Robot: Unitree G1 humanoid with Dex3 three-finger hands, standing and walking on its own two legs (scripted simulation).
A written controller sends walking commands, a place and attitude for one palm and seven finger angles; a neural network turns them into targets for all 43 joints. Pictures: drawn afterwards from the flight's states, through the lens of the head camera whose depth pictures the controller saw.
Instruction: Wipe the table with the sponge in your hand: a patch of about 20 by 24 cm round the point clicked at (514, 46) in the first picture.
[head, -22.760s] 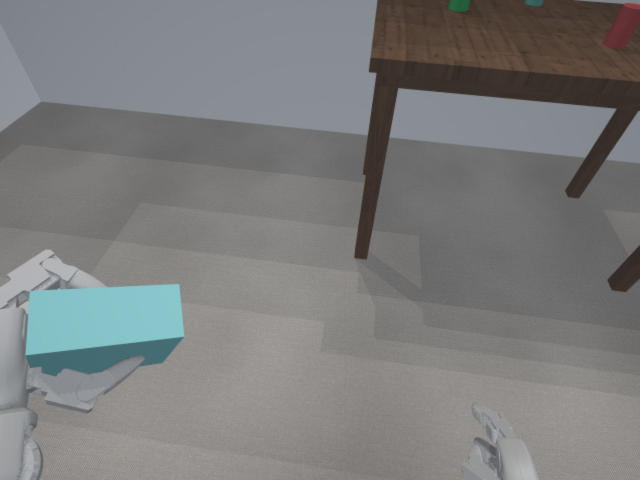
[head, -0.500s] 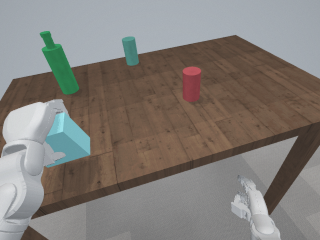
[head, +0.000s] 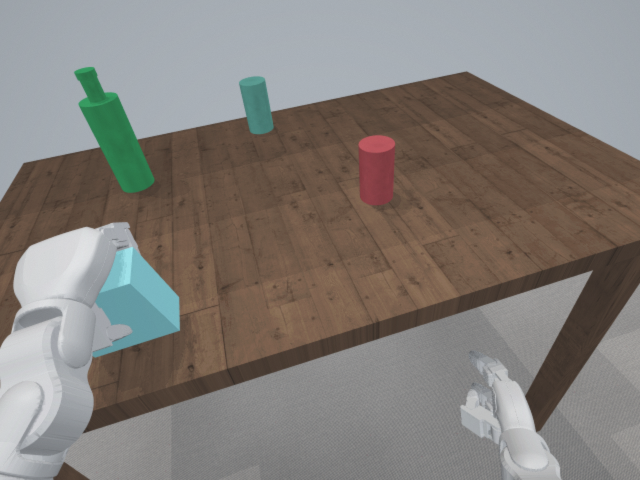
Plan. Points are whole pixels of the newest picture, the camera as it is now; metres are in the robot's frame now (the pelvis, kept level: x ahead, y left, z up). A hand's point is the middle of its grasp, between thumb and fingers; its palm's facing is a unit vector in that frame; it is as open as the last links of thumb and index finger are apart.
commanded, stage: lower the sponge onto the table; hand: left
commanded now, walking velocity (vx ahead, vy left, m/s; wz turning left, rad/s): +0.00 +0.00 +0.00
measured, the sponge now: (121, 312) +0.23 +0.30 +0.13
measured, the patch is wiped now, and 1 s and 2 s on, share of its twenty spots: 0.00 0.15 0.40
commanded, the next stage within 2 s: wipe forward along the first lane in 0.48 s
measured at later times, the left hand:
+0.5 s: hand (109, 295) +0.23 +0.30 +0.16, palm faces +0.10 -0.03 -0.99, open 9.5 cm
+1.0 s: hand (109, 276) +0.26 +0.33 +0.15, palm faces +0.06 -0.01 -1.00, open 9.5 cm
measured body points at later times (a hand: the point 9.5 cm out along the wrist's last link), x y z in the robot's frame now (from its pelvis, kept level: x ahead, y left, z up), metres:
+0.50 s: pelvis +0.01 -0.01 +0.00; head -0.02 -0.06 +0.45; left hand +0.22 +0.30 +0.21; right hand +0.28 -0.19 -0.06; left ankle +0.05 +0.12 -0.74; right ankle +0.03 -0.09 -0.74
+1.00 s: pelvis +0.01 +0.00 +0.00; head -0.01 -0.05 +0.45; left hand +0.25 +0.32 +0.21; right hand +0.28 -0.19 -0.07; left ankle +0.05 +0.12 -0.74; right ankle +0.03 -0.09 -0.74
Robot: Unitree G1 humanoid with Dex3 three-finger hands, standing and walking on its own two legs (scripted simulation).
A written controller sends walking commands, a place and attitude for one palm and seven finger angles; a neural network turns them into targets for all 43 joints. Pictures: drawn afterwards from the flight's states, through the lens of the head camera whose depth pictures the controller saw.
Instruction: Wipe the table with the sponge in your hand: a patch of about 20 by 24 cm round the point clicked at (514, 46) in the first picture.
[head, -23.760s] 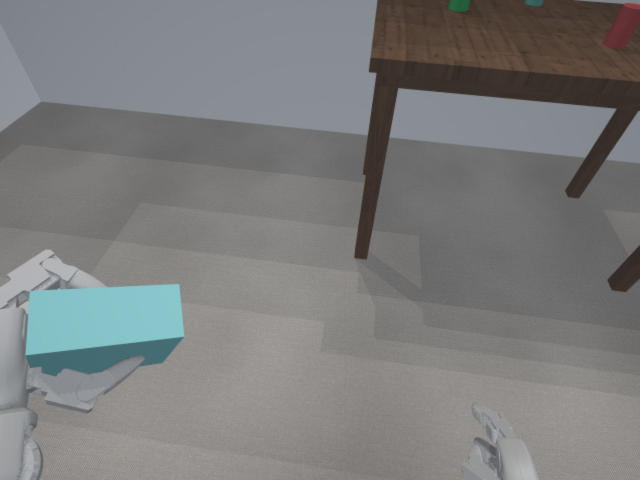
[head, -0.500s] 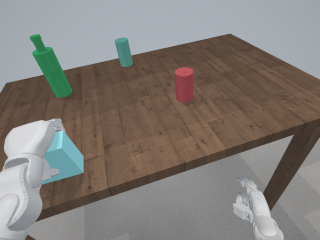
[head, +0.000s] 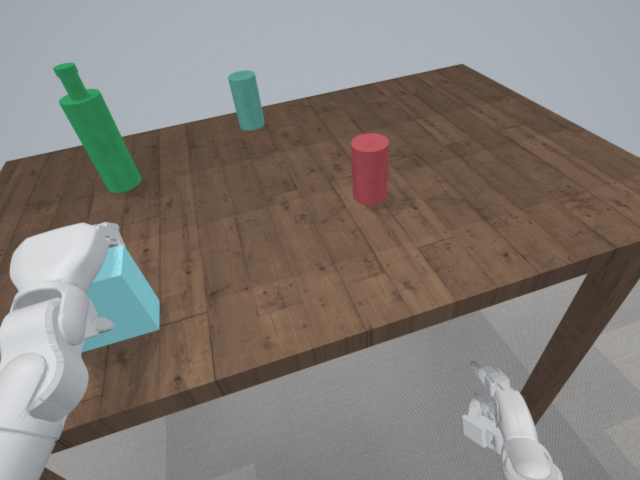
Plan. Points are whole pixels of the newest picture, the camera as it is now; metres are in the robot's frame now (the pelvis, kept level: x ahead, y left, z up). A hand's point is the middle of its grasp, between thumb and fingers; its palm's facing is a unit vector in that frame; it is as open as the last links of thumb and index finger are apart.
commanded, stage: wipe forward along the first lane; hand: left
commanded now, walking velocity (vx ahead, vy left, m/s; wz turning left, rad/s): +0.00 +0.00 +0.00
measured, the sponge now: (104, 310) +0.25 +0.33 +0.11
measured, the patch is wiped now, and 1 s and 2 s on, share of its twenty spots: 0.15 0.40 0.50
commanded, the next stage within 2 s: slide across to the middle lane in 1.20 s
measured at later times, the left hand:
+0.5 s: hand (91, 262) +0.29 +0.35 +0.15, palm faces +0.02 +0.00 -1.00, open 9.5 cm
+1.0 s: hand (96, 239) +0.33 +0.37 +0.15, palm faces -0.04 +0.01 -1.00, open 9.5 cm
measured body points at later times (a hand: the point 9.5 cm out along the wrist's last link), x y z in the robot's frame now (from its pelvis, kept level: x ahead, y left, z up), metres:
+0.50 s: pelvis +0.00 +0.00 +0.00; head -0.02 -0.04 +0.45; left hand +0.29 +0.34 +0.21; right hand +0.22 -0.22 -0.10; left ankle +0.03 +0.12 -0.74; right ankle +0.01 -0.09 -0.74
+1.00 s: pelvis +0.01 +0.01 +0.00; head +0.00 -0.03 +0.45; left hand +0.33 +0.37 +0.20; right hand +0.18 -0.24 -0.11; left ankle +0.03 +0.12 -0.74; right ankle +0.01 -0.09 -0.74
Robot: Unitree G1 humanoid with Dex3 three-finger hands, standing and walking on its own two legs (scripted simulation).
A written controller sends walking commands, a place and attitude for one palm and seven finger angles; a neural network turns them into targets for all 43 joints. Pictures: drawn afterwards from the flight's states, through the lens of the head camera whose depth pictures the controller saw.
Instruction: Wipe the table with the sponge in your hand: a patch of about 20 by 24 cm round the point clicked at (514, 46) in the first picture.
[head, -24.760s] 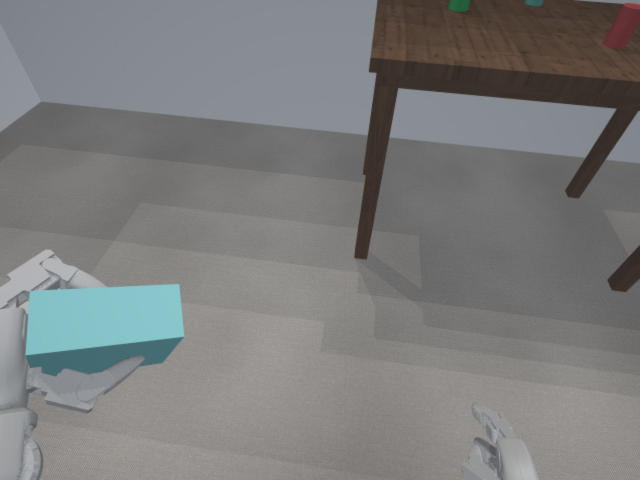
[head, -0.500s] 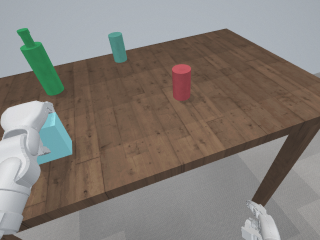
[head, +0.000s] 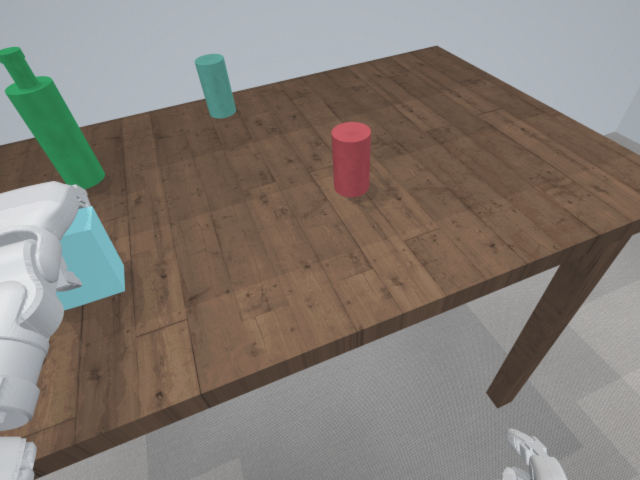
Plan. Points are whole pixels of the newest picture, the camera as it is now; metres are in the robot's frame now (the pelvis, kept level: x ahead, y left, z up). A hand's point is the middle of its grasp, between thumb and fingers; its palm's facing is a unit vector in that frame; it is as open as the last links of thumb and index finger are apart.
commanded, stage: wipe forward along the first lane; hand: left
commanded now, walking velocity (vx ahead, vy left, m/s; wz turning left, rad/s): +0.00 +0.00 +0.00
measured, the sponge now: (70, 272) +0.32 +0.36 +0.11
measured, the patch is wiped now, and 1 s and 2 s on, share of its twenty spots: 0.40 0.50 0.60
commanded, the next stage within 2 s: slide across to the middle lane in 0.20 s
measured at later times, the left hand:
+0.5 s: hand (64, 225) +0.36 +0.37 +0.15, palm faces -0.04 +0.03 -1.00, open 9.5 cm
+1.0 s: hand (118, 211) +0.39 +0.31 +0.15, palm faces +0.04 -0.01 -1.00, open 9.5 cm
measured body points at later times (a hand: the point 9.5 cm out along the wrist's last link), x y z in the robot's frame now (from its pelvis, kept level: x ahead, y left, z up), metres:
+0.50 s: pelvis +0.01 +0.01 +0.00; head +0.02 -0.01 +0.45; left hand +0.36 +0.37 +0.21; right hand +0.15 -0.24 -0.12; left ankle +0.03 +0.11 -0.74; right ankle +0.00 -0.09 -0.74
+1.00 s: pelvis +0.03 +0.02 +0.01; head +0.03 -0.01 +0.45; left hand +0.39 +0.31 +0.21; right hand +0.26 -0.18 -0.08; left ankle +0.03 +0.11 -0.74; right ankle +0.00 -0.09 -0.74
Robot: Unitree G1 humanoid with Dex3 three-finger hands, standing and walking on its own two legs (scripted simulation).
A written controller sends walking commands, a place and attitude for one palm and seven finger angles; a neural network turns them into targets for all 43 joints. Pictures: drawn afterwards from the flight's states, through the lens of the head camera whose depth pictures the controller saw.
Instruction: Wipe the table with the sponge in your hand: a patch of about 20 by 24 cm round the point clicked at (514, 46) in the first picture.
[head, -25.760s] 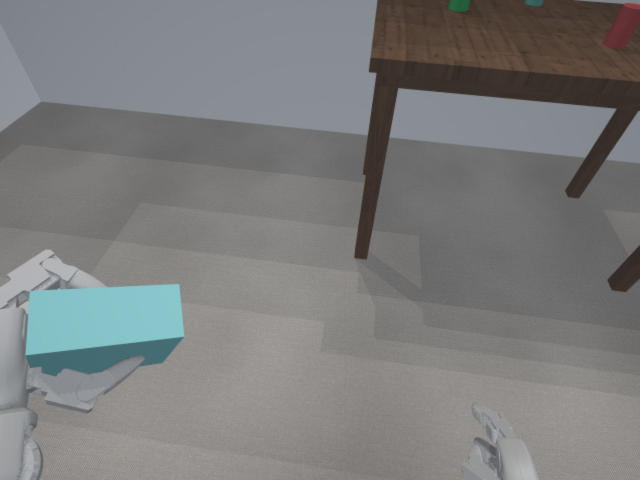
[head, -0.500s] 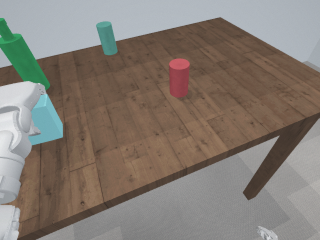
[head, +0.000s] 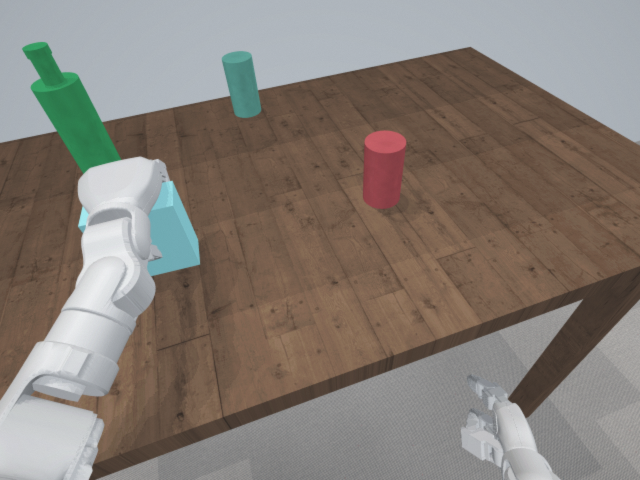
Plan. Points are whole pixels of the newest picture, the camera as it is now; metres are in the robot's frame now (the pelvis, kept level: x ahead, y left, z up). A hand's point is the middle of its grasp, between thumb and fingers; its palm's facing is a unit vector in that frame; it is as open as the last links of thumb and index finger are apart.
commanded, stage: wipe back along the middle lane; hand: left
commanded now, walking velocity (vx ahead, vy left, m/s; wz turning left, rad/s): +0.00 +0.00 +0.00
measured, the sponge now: (151, 243) +0.36 +0.29 +0.11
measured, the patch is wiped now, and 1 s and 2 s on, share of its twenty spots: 0.50 0.60 0.60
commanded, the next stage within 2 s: slide across to the third lane in 1.66 s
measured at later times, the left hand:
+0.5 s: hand (149, 235) +0.34 +0.26 +0.15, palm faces +0.08 -0.02 -1.00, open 9.5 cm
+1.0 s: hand (152, 263) +0.30 +0.24 +0.15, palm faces +0.14 -0.03 -0.99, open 9.5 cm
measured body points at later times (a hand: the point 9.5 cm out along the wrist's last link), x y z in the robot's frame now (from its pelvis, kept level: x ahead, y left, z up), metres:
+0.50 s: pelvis +0.00 -0.01 +0.00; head -0.01 -0.06 +0.45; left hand +0.33 +0.26 +0.20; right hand +0.21 -0.24 -0.10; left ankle +0.00 +0.09 -0.74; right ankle -0.02 -0.12 -0.74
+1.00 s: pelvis -0.01 -0.02 +0.00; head -0.04 -0.07 +0.44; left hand +0.29 +0.24 +0.20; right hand +0.24 -0.23 -0.08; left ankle +0.00 +0.09 -0.74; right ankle -0.02 -0.12 -0.74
